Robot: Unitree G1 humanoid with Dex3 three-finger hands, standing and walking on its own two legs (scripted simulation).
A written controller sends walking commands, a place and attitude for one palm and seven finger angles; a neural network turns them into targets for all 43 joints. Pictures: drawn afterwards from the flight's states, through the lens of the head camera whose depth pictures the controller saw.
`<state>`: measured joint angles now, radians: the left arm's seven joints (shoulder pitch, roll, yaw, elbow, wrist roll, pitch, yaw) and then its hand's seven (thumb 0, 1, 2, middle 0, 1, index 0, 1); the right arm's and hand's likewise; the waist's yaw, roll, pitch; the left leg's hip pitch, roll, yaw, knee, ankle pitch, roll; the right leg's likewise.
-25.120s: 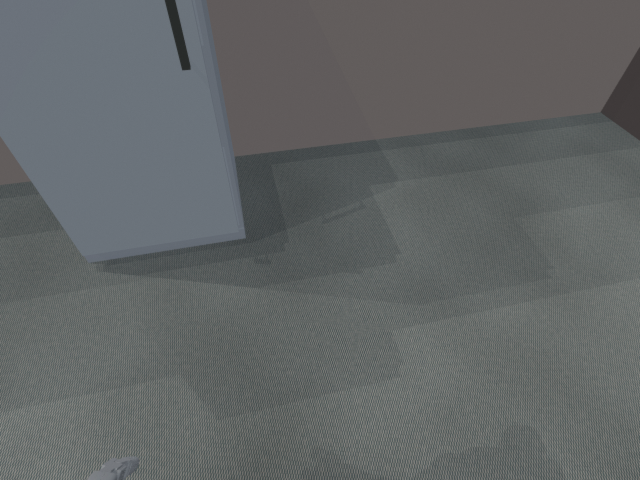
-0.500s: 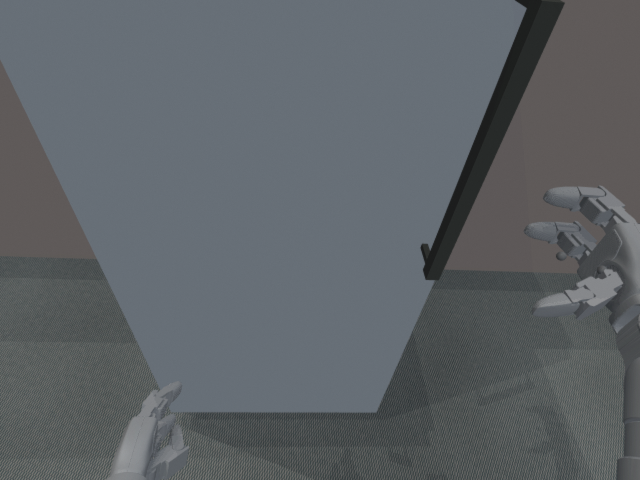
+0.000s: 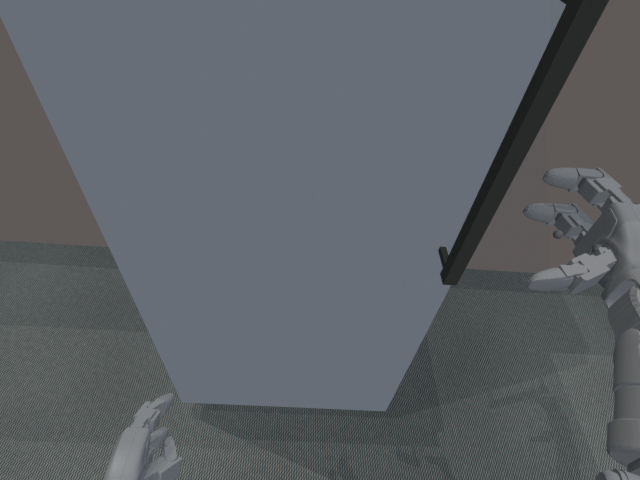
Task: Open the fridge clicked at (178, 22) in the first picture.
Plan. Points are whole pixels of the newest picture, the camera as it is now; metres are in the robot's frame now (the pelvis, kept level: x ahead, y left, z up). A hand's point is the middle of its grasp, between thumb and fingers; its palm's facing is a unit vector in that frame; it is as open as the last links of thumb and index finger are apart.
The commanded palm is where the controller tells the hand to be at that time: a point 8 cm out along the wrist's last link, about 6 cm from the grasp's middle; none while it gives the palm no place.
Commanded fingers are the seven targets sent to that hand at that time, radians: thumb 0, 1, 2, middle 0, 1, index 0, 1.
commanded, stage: move the hooked fingers beside the handle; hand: right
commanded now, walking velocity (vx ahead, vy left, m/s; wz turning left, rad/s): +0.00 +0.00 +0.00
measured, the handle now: (492, 168) +0.44 -0.18 +0.21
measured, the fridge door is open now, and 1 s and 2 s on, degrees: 0 0 0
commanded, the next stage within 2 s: none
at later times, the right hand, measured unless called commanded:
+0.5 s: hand (539, 219) +0.39 -0.23 +0.18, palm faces +0.03 +1.00 -0.05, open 13.9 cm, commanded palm +0.35 -0.28 +0.19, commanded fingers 0.00 0.50 -0.30 0.30 1.20 0.30 1.20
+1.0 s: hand (550, 212) +0.38 -0.23 +0.20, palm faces +0.01 +1.00 -0.03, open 13.9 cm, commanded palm +0.35 -0.28 +0.18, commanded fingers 0.00 0.50 -0.30 0.30 1.20 0.30 1.20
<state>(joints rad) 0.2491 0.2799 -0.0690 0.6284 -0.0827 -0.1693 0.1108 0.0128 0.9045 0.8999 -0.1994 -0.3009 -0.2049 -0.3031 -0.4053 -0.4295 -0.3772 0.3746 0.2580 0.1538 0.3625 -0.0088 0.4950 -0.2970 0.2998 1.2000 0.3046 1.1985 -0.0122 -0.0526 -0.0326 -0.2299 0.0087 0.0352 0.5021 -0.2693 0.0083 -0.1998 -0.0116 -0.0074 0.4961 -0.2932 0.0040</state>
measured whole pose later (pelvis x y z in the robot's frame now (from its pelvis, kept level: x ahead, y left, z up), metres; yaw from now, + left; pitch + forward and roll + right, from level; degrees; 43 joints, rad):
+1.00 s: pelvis +0.00 -0.01 +0.00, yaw +0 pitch +1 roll +0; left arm 0.25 0.26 -0.08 0.63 -0.08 -0.13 0.11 0.01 0.90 0.90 -0.20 -0.30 -0.21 -0.30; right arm -0.54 -0.44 -0.33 0.52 0.24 0.15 0.33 -0.01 0.50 -0.30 0.30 1.20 0.30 1.20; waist 0.00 -0.04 -0.06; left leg -0.24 0.01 0.03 0.48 -0.25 0.00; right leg -0.21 -0.01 -0.01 0.49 -0.29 0.00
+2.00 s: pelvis +0.00 -0.01 +0.00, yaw +1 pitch +1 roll +0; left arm 0.24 0.26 -0.07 0.61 -0.08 -0.11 0.10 0.01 0.90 0.90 -0.20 -0.30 -0.21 -0.30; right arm -0.49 -0.41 -0.34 0.47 0.22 0.15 0.29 -0.01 0.50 -0.30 0.30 1.20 0.31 1.20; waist 0.00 -0.04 -0.04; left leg -0.24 0.01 0.03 0.48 -0.25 0.00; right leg -0.22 -0.01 -0.02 0.49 -0.28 0.00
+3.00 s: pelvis +0.00 -0.01 +0.00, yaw +1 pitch +2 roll +0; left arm 0.27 0.27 -0.06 0.60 -0.08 -0.09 0.10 0.01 0.90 0.90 -0.20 -0.30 -0.21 -0.30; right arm -0.50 -0.44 -0.34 0.53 0.23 0.17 0.32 -0.01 0.49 -0.30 0.30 1.20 0.30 1.20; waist 0.01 -0.05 -0.06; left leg -0.26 0.01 0.02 0.48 -0.24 0.00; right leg -0.24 -0.01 -0.02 0.49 -0.28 -0.01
